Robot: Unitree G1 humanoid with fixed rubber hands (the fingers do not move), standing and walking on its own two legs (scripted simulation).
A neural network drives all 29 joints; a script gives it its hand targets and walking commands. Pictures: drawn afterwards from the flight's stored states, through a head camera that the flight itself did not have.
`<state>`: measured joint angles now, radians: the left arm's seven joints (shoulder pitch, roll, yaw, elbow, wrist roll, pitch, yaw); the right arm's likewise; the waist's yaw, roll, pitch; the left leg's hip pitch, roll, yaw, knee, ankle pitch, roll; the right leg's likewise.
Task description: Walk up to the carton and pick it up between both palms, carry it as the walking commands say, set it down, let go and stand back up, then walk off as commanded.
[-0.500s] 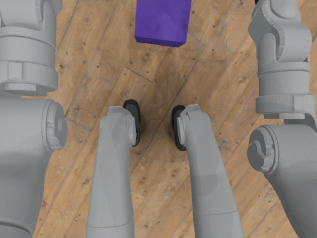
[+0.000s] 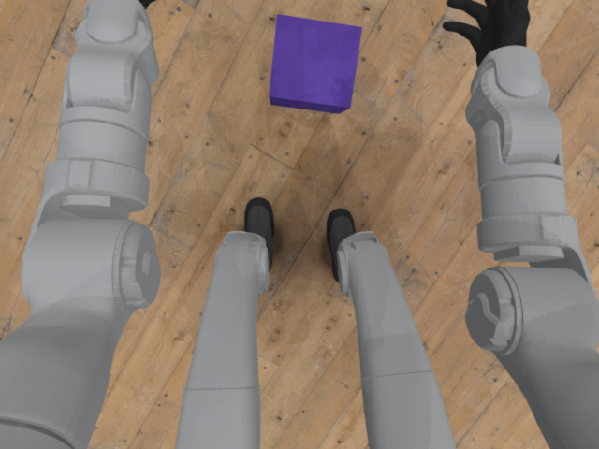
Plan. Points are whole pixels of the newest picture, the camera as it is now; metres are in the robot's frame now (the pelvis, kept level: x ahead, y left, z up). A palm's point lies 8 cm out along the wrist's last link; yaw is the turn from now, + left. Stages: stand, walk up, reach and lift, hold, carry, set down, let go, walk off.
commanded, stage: let go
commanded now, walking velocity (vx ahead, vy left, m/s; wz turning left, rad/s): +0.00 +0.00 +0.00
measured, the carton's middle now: (311, 69) +0.56 -0.06 -0.60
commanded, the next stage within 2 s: stand in 1.30 s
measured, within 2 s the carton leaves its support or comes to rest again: neither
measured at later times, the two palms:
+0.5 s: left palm (56, 202) +0.36 +0.19 -0.03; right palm out of the picture +0.33 -0.24 -0.01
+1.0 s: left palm (3, 354) +0.26 +0.21 +0.01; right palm out of the picture +0.28 -0.25 +0.02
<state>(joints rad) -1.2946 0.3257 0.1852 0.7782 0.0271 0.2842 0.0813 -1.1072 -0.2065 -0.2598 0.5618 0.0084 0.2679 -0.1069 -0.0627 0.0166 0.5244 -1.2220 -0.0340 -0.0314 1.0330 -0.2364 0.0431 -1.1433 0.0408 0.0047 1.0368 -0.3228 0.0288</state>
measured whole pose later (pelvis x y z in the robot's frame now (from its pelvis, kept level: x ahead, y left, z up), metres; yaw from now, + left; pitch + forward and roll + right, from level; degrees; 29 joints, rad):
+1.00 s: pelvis +0.12 -0.02 +0.10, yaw +0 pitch -2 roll +0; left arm 0.26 0.20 0.07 0.45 0.01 0.08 -0.06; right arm 0.21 -0.21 -0.01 0.43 -0.01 0.08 0.07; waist -0.02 -0.01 0.13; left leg -0.19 -0.04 -0.01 0.45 -0.24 0.02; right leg -0.13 0.02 0.05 0.46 -0.30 -0.01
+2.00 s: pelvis +0.11 -0.02 +0.10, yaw -2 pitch -3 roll +0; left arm 0.30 0.30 0.02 0.89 0.03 -0.02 0.00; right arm 0.24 -0.30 -0.01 0.96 -0.03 -0.04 -0.01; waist 0.00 -0.01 -0.08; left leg -0.19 -0.02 0.02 0.46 -0.23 0.03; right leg -0.14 0.04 0.08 0.46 -0.28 -0.01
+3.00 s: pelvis +0.08 +0.00 +0.10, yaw -2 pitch -4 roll +0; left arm 0.23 0.34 0.00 1.04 0.02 -0.02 0.01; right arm 0.15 -0.33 -0.01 1.12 -0.01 -0.04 0.00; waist 0.00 -0.01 0.00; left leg -0.17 -0.04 0.04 0.40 -0.16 0.05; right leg -0.13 0.02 0.10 0.41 -0.22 0.02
